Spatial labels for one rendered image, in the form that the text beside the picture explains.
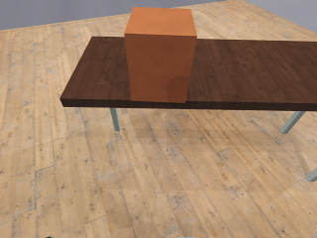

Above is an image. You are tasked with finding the table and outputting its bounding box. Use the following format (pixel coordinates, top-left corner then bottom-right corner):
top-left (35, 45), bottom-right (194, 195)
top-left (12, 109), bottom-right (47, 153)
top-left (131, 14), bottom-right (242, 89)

top-left (59, 36), bottom-right (317, 182)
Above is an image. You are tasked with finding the carton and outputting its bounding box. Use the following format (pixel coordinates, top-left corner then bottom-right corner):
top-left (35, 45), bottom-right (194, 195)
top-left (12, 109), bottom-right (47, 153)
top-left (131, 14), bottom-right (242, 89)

top-left (124, 7), bottom-right (197, 103)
